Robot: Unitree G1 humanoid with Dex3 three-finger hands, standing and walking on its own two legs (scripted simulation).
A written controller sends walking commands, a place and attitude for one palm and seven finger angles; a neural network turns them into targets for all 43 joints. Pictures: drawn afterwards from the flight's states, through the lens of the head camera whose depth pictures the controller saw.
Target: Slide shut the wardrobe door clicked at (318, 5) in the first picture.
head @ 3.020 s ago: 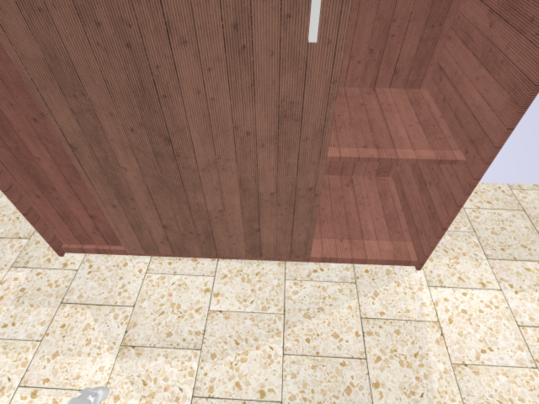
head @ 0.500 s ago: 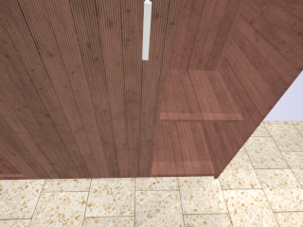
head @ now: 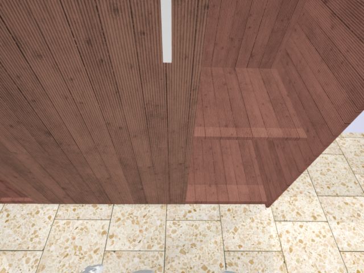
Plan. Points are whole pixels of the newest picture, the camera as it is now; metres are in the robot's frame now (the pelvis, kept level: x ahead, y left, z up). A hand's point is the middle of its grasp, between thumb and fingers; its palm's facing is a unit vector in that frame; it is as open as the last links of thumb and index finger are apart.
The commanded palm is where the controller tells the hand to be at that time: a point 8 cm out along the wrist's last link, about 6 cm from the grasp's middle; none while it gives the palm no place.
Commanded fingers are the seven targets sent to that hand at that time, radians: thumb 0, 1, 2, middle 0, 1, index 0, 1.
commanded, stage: come to a stop and stand still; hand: left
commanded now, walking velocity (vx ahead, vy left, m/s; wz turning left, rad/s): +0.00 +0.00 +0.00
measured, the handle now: (166, 19) +0.50 +0.07 +0.28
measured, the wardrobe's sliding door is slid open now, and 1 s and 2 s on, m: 0.46 0.46 0.46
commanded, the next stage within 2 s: look again from close up in 1.04 s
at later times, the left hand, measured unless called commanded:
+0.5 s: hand out of the picture -0.05 +0.19 -0.16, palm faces +0.00 -0.98 -0.19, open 7.4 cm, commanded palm none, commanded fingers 0.00 0.90 0.90 -0.20 -0.30 -0.20 -0.30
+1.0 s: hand out of the picture -0.05 +0.19 -0.16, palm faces -0.02 -0.98 -0.18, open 7.4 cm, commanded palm none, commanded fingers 0.00 0.90 0.90 -0.20 -0.30 -0.20 -0.30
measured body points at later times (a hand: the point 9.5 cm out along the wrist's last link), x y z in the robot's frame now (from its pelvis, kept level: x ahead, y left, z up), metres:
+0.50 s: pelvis -0.03 +0.03 +0.02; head -0.03 +0.02 +0.47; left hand -0.05 +0.25 -0.14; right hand -0.01 -0.20 -0.14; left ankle +0.01 +0.10 -0.72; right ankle -0.06 -0.09 -0.72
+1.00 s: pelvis -0.04 +0.02 +0.01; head -0.03 +0.02 +0.46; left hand -0.05 +0.24 -0.15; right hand -0.08 -0.19 -0.15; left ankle +0.01 +0.10 -0.72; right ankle -0.06 -0.09 -0.72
